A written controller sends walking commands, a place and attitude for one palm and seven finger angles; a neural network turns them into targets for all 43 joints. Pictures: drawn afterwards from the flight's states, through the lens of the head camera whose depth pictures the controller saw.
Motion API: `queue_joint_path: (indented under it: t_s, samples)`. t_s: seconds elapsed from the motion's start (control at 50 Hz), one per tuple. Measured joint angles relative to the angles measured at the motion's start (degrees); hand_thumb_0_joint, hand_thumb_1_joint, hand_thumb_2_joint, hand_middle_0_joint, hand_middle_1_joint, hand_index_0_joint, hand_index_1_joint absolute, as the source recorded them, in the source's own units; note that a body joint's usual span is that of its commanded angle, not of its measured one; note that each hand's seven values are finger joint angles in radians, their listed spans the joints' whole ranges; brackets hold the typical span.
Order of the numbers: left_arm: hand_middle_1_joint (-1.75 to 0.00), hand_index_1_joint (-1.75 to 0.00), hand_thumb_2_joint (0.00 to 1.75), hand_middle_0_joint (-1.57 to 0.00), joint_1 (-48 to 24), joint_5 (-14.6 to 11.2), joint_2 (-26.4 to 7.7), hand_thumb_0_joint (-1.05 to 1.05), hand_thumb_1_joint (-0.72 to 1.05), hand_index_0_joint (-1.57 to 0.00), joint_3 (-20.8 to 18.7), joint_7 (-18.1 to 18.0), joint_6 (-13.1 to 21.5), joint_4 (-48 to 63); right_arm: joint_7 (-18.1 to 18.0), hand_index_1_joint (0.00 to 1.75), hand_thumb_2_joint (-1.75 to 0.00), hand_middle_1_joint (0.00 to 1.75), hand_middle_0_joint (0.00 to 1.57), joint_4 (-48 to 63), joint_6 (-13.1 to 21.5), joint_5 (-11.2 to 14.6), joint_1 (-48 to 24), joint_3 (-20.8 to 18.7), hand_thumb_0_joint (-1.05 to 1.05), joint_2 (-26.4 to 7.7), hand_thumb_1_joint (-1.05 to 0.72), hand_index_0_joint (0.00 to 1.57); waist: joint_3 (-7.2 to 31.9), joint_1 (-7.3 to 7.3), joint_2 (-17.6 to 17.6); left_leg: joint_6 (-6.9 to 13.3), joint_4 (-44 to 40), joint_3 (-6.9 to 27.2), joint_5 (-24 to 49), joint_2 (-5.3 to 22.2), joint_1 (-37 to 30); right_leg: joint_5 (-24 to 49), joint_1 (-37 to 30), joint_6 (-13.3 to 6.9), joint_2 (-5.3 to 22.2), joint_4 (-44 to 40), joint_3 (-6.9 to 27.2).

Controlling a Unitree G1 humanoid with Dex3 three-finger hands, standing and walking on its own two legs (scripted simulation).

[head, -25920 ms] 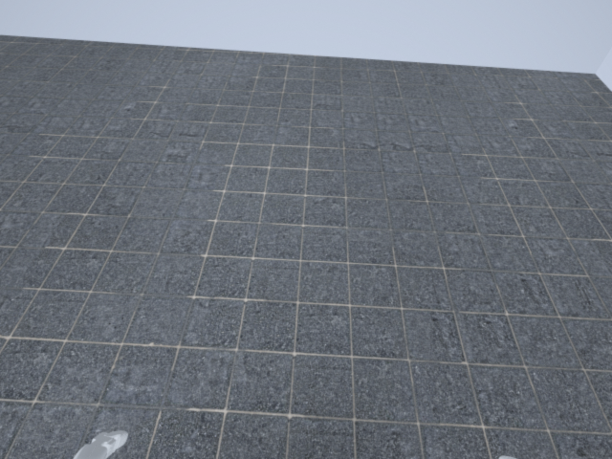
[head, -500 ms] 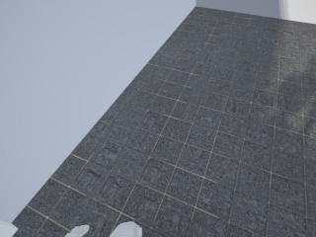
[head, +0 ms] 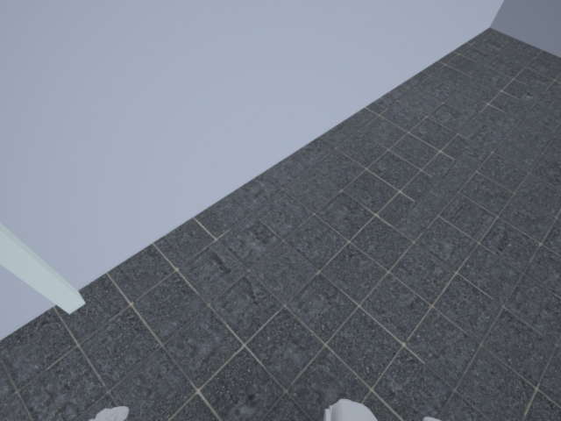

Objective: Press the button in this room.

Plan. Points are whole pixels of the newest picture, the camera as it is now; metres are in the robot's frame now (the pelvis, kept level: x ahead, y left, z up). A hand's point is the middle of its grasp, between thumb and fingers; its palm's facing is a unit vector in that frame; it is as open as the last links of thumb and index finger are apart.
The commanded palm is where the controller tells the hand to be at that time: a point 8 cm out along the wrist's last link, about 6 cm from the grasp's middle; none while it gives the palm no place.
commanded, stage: turn to face it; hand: left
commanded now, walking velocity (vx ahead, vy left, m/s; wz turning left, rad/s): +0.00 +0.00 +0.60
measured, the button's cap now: out of the picture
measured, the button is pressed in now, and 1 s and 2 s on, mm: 0 0 0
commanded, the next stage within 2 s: take the last steps up to it in 1.32 s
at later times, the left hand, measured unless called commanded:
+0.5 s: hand out of the picture -0.01 +0.16 -0.16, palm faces +0.33 -0.91 -0.25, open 7.4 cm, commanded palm none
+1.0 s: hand out of the picture -0.07 +0.24 -0.16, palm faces +0.58 -0.78 -0.23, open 7.4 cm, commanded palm none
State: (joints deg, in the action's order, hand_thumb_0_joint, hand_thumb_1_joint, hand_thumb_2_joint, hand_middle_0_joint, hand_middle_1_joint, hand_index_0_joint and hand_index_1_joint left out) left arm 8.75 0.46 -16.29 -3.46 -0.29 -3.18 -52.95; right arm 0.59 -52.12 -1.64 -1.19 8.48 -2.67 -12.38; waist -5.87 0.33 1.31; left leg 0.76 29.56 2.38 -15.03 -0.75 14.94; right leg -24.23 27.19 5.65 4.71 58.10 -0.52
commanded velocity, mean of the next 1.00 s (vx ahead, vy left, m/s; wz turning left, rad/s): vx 0.00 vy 0.00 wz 0.57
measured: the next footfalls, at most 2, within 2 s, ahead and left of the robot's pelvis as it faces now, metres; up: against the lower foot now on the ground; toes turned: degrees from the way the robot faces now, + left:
right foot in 0.14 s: +0.06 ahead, -0.14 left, +0.00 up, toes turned +3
left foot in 0.62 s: -0.04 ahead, +0.09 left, +0.00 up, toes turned +31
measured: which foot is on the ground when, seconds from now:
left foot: down 0.00-0.14, up 0.16-0.60, down 0.62-1.00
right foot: up 0.00-0.12, down 0.14-0.62, up 0.64-1.00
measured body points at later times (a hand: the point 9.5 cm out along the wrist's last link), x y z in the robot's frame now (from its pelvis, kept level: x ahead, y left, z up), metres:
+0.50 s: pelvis -0.01 -0.05 +0.00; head +0.03 -0.04 +0.45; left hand -0.03 +0.21 -0.14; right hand +0.14 -0.28 -0.15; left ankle -0.07 +0.09 -0.68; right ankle +0.02 -0.15 -0.74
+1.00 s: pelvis -0.04 +0.00 +0.01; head -0.03 +0.04 +0.45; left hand -0.11 +0.28 -0.14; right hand +0.15 -0.17 -0.12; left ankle -0.07 +0.07 -0.74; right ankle +0.05 -0.15 -0.66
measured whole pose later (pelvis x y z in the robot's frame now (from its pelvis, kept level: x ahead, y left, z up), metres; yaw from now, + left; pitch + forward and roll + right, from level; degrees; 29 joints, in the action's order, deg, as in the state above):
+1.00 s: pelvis -0.04 +0.00 +0.01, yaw +35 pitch +0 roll -2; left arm 7.0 0.6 -15.8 -3.5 -0.7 -3.2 -53.2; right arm 0.1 -53.9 -1.3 -1.1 12.3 -2.5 -10.7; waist -4.1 -0.9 2.0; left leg 4.0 25.7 3.3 -12.1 -3.3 13.0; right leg -21.2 27.2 6.5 4.7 60.7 0.2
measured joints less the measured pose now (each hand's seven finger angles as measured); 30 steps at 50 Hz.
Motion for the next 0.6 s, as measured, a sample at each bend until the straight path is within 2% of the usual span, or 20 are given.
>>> queue_joint_path:
  t_s: [0.08,0.12,0.14,0.16,0.2,0.22,0.28,0.32,0.38,0.46,0.56,0.6]
  samples:
    - [-0.30,-0.30,0.90,-0.20,-1.6,-0.3,1.2,0.01,0.91,-0.19,0.5,-0.1,0.4,1.4,0.1,0.30,-0.89,0.30,0.21,-0.5,-0.7,-0.3,1.3,-0.5,0.00,-0.2,-0.90,0.20,0.4,-1.16,-1.5,-1.1,1.1,2.9,0.0,-0.8,0.9,-0.4,-3.9,-0.4,-1.5,-10.3,0.1]
    - [-0.30,-0.30,0.90,-0.20,-2.0,-0.5,1.9,0.01,0.91,-0.19,0.9,0.0,1.2,2.2,0.2,0.30,-0.89,0.30,0.21,-0.8,-1.1,-0.2,1.8,-0.8,0.00,-0.5,-0.90,0.20,0.7,-1.51,-2.2,-1.9,2.9,4.3,-0.7,-1.2,2.0,2.8,-7.4,-0.6,-2.5,-18.4,-0.5]
    - [-0.30,-0.30,0.90,-0.20,-1.9,-0.4,2.1,0.01,0.91,-0.19,1.1,0.0,1.8,2.7,0.2,0.30,-0.89,0.30,0.21,-0.8,-1.3,0.0,2.2,-1.1,0.00,-0.8,-0.90,0.20,1.1,-1.51,-2.5,-2.5,4.4,4.9,-1.4,-1.6,2.9,5.8,-9.6,-1.1,-2.7,-23.2,-1.0]
    - [-0.30,-0.30,0.90,-0.20,-2.0,-0.1,2.8,0.01,0.91,-0.19,1.3,-0.1,2.4,2.7,0.2,0.30,-0.89,0.30,0.21,-1.1,-1.5,0.2,2.2,-1.4,0.00,-1.3,-0.90,0.20,0.8,-1.63,-3.7,-2.5,7.4,5.5,-3.2,-1.3,4.0,7.0,-10.0,-2.7,-3.2,-23.8,-2.0]
    - [-0.30,-0.30,0.90,-0.20,-1.6,0.1,4.0,0.01,0.91,-0.20,2.1,-0.3,2.9,3.1,0.1,0.30,-0.89,0.30,0.21,-1.5,-2.1,0.3,2.3,-2.1,0.00,-2.1,-0.90,0.20,0.6,-2.13,-4.5,-2.7,18.0,4.4,-10.9,-1.9,7.6,6.6,-10.5,-5.7,-2.4,-23.1,-3.9]
    - [-0.30,-0.30,0.90,-0.20,-1.2,0.2,4.5,0.00,0.91,-0.20,2.2,-0.4,3.0,3.3,0.2,0.30,-0.89,0.30,0.20,-1.8,-2.4,0.2,2.4,-2.4,0.00,-2.4,-0.90,0.20,0.7,-2.15,-4.4,-2.7,23.6,3.1,-12.4,-2.2,9.4,6.5,-11.1,-6.4,-1.7,-23.5,-4.6]
    - [-0.30,-0.30,0.90,-0.21,0.1,0.3,5.6,0.00,0.91,-0.20,2.5,-0.5,2.9,3.2,0.8,0.30,-0.89,0.30,0.20,-2.3,-2.8,-0.1,2.5,-2.8,0.00,-3.2,-0.90,0.20,0.7,-2.11,-4.0,-3.4,35.7,0.2,-9.9,-1.0,12.9,7.5,-13.3,-7.0,-0.3,-26.4,-6.5]
    - [-0.30,-0.30,0.90,-0.21,0.9,0.4,5.9,0.00,0.91,-0.20,2.7,-0.6,2.8,2.8,1.0,0.30,-0.90,0.30,0.20,-2.4,-2.9,-0.1,2.7,-3.0,0.00,-3.6,-0.90,0.20,0.8,-2.27,-3.7,-4.1,38.5,-0.6,-7.6,0.3,13.6,8.2,-14.4,-6.9,0.4,-27.9,-8.1]
    - [-0.30,-0.30,0.90,-0.21,2.0,0.5,6.1,0.01,0.90,-0.20,2.8,-0.6,2.9,2.4,1.2,0.30,-0.90,0.30,0.20,-2.8,-3.2,-0.1,2.8,-2.9,0.00,-3.6,-0.90,0.20,0.8,-2.11,-3.0,-5.0,37.4,-1.3,-6.7,2.1,13.0,8.6,-15.4,-6.9,1.3,-29.2,-10.4]
    - [-0.30,-0.30,0.90,-0.21,3.3,0.8,5.7,0.01,0.90,-0.20,2.6,-0.5,2.9,1.7,1.2,0.30,-0.90,0.30,0.20,-3.3,-3.7,0.0,1.9,-2.5,0.00,-3.3,-0.90,0.20,0.3,-1.24,-1.9,-5.5,30.5,-2.7,-8.4,3.5,10.4,8.4,-15.8,-6.5,2.6,-29.1,-13.4]
    - [-0.30,-0.30,0.90,-0.21,4.4,1.1,3.7,0.01,0.90,-0.20,1.7,-0.4,2.3,0.5,1.2,0.30,-0.90,0.30,0.20,-2.6,-3.1,0.4,-0.3,-1.7,0.00,-2.5,-0.91,0.19,-0.5,0.27,-0.2,-4.6,18.7,-5.8,-10.3,3.9,5.9,7.3,-14.7,-5.2,4.6,-26.5,-16.6]
    - [-0.30,-0.30,0.90,-0.21,4.9,1.0,2.5,0.01,0.90,-0.20,1.1,-0.3,2.0,-0.1,1.2,0.30,-0.90,0.30,0.20,-1.7,-2.4,0.5,-1.0,-1.4,0.00,-2.1,-0.91,0.20,-0.4,0.61,0.6,-4.1,12.4,-7.2,-8.0,3.6,3.4,6.3,-13.8,-4.3,5.6,-24.2,-17.9]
